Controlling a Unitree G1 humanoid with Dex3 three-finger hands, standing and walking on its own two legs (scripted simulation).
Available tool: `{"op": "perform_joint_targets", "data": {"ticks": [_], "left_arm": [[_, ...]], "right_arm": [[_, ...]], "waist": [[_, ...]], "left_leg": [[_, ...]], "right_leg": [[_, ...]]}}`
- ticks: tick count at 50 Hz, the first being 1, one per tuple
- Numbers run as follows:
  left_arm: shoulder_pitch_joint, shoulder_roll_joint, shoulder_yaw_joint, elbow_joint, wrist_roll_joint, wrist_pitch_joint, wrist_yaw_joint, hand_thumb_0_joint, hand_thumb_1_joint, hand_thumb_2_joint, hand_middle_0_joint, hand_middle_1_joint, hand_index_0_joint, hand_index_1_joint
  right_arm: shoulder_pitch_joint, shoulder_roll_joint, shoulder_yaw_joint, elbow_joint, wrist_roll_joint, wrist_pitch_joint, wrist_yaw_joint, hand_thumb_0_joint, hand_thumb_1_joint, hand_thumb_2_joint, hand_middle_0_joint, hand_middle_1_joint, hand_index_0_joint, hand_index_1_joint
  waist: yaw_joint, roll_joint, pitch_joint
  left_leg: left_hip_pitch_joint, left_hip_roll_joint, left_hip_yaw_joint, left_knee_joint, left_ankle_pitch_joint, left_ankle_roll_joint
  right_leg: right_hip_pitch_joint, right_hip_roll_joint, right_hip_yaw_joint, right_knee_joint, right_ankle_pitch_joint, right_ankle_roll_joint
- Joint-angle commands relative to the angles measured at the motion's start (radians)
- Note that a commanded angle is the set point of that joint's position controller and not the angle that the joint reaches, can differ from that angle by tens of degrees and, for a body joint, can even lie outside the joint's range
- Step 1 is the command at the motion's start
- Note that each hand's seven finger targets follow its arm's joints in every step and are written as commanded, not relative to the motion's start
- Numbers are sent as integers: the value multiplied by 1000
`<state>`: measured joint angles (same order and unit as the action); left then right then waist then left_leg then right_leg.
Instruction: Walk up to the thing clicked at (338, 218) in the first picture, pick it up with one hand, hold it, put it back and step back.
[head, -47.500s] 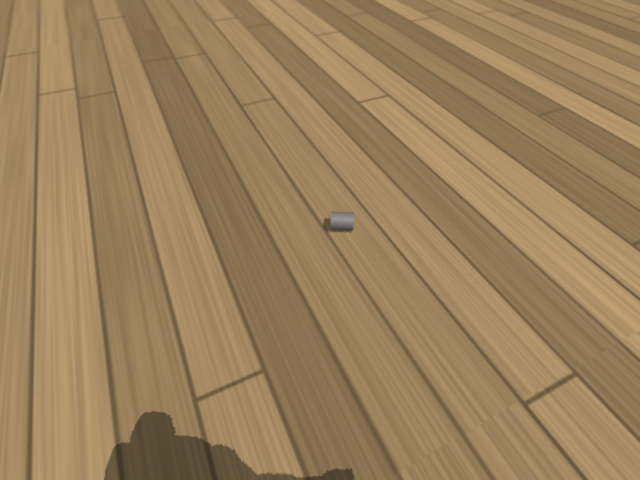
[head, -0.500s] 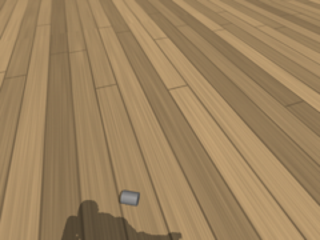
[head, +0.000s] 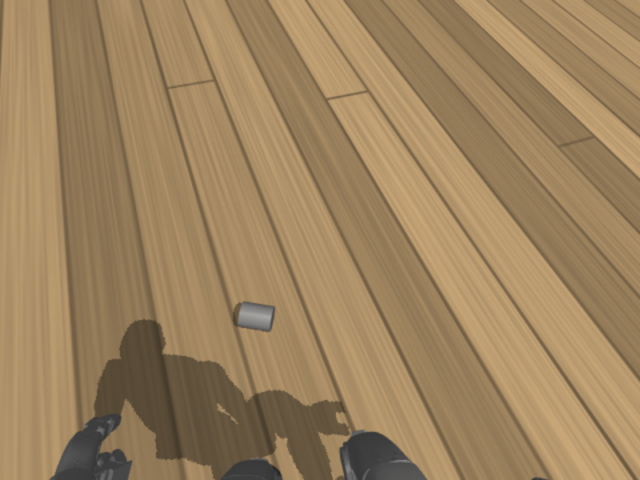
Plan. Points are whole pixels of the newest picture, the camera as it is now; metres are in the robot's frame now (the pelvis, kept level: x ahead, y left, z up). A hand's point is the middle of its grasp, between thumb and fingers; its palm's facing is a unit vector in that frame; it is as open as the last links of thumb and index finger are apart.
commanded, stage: step back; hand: left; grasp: from above
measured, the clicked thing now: (256, 316) +0.58 +0.16 -0.73
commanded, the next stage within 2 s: none
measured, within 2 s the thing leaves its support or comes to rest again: neither
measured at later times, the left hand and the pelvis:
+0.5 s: hand out of the picture -0.01 +0.24 -0.13, palm faces -0.03 -0.91 -0.42, open 7.4 cm; pelvis -0.12 -0.02 +0.00, yaw -2 degrees
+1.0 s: hand out of the picture -0.18 +0.26 -0.16, palm faces -0.05 -0.92 -0.39, open 7.4 cm; pelvis -0.28 -0.02 -0.01, yaw -3 degrees
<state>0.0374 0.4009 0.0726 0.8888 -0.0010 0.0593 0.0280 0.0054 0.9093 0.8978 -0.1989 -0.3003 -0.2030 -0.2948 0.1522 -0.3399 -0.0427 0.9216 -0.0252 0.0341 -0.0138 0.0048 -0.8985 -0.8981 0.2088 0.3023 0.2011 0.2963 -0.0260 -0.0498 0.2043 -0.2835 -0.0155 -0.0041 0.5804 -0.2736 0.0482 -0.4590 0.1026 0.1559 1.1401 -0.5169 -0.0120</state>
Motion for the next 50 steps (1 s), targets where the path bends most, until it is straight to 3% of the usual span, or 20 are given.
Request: {"op": "perform_joint_targets", "data": {"ticks": [1,5,9,13,14,15,16,18,19,26,29,31,32,33,34,37,42,45,48,50], "left_arm": [[67,155,44,-79,4,-16,10,0,900,900,-200,-300,-200,-300],[90,156,52,-91,9,-19,5,0,900,900,-200,-300,-200,-300],[142,156,62,-82,15,-25,-10,0,900,900,-200,-300,-200,-300],[269,154,68,-38,31,-40,-20,0,900,900,-200,-300,-200,-300],[251,219,85,-55,45,-46,-20,0,900,900,-200,-300,-200,-300],[185,313,102,-89,32,-43,-23,0,900,900,-200,-300,-200,-300],[120,327,103,-135,44,-49,-19,0,900,900,-200,-300,-200,-300],[19,222,74,-155,29,-54,-7,0,900,900,-200,-300,-200,-300],[-6,216,75,-165,35,-53,-3,0,900,900,-200,-300,-200,-300],[137,203,70,-181,38,-43,9,0,900,900,-200,-300,-200,-300],[104,216,67,-196,30,-32,5,0,900,900,-200,-300,-200,-300],[92,214,59,-203,17,-20,-3,0,900,900,-200,-300,-200,-300],[102,177,48,-211,13,-16,-8,0,900,900,-200,-300,-200,-300],[78,152,41,-228,7,-19,-7,0,900,900,-200,-300,-200,-300],[7,188,67,-219,19,-18,8,0,900,900,-200,-300,-200,-300],[111,163,65,-168,-1,-12,8,0,900,900,-200,-300,-200,-300],[125,159,67,-162,16,-21,-3,0,900,900,-200,-300,-200,-300],[151,154,61,-159,14,-24,-6,0,900,900,-200,-300,-200,-300],[201,157,60,-117,17,-33,-13,0,900,900,-200,-300,-200,-300],[298,150,61,-67,22,-41,-18,0,900,900,-200,-300,-200,-300]], "right_arm": [[23,-255,-71,-94,4,-29,-28,0,-900,-900,200,300,200,300],[29,-279,-78,-116,3,-28,-26,0,-900,-900,200,300,200,300],[-16,-297,-80,-141,3,-26,-21,0,-900,-900,200,300,200,300],[-68,-282,-68,-145,18,-13,-12,0,-900,-900,200,300,200,300],[-53,-246,-57,-150,25,-12,-9,0,-900,-900,200,300,200,300],[-103,-220,-57,-162,27,-11,-12,0,-900,-900,200,300,200,300],[-83,-246,-68,-145,18,-4,-17,0,-900,-900,200,300,200,300],[10,-235,-63,-106,28,-2,-12,0,-900,-900,200,300,200,300],[33,-233,-59,-97,32,-6,-13,0,-900,-900,200,300,200,300],[13,-224,-47,-127,16,-16,-20,0,-900,-900,200,300,200,300],[85,-215,-55,-100,10,-21,-13,0,-900,-900,200,300,200,300],[139,-220,-65,-75,3,-32,-11,0,-900,-900,200,300,200,300],[131,-263,-77,-84,-12,-36,-13,0,-900,-900,200,300,200,300],[73,-389,-100,-107,-9,-33,-3,0,-900,-900,200,300,200,300],[44,-432,-110,-122,-8,-34,-1,0,-900,-900,200,300,200,300],[-66,-297,-66,-133,-13,-40,-16,0,-900,-900,200,300,200,300],[5,-276,-69,-142,-7,-35,-24,0,-900,-900,200,300,200,300],[-3,-303,-77,-157,-6,-30,-24,0,-900,-900,200,300,200,300],[-37,-319,-79,-169,-5,-15,-16,0,-900,-900,200,300,200,300],[-58,-325,-80,-171,11,-3,-11,0,-900,-900,200,300,200,300]], "waist": [[-6,180,-253],[-24,185,-247],[-4,191,-292],[54,149,-290],[39,-18,-254],[74,-228,-182],[69,-202,-131],[-6,-45,-131],[-16,-79,-148],[82,-122,-241],[47,-147,-281],[12,-76,-300],[16,8,-290],[14,281,-255],[-45,301,-215],[55,140,-208],[1,183,-215],[-1,234,-243],[11,264,-278],[57,259,-323]], "left_leg": [[318,254,-232,-85,702,171],[282,293,-255,-108,591,204],[212,307,-270,-114,412,194],[-23,209,-182,-45,174,69],[-185,112,-125,72,12,3],[-199,-75,-15,321,-260,-45],[-163,-74,-124,527,-345,-61],[-163,-114,-192,614,-221,-46],[-172,-121,-163,625,-197,-49],[-187,-47,-79,320,-279,-80],[-64,-14,-27,57,-183,-51],[79,-11,6,-190,91,-34],[147,101,-150,-204,162,4],[129,328,-445,-252,283,129],[-33,430,-547,-282,328,259],[85,279,-263,-155,550,173],[196,270,-224,-96,582,211],[205,297,-232,-92,534,214],[124,256,-198,-76,375,165],[63,218,-170,-12,288,112]], "right_leg": [[-62,-28,9,-45,-3,32],[-10,-48,-27,-166,-1,33],[89,-95,-85,-325,27,14],[335,-118,-102,-686,287,-44],[356,-256,120,-747,258,-99],[173,-455,346,-863,281,-266],[41,-534,427,-874,339,-329],[100,-364,145,-791,527,-218],[129,-333,78,-766,578,-190],[432,-373,69,-656,755,-223],[410,-356,48,-601,743,-193],[328,-310,-4,-520,663,-127],[184,-252,-23,-473,478,-71],[6,-60,-149,-314,103,-12],[42,-27,-40,-88,-146,1],[-44,-5,52,116,-23,-19],[-53,-23,-10,16,-21,45],[17,-66,-54,-180,-15,44],[163,-84,-135,-445,75,19],[302,-83,-176,-702,254,-12]]}}
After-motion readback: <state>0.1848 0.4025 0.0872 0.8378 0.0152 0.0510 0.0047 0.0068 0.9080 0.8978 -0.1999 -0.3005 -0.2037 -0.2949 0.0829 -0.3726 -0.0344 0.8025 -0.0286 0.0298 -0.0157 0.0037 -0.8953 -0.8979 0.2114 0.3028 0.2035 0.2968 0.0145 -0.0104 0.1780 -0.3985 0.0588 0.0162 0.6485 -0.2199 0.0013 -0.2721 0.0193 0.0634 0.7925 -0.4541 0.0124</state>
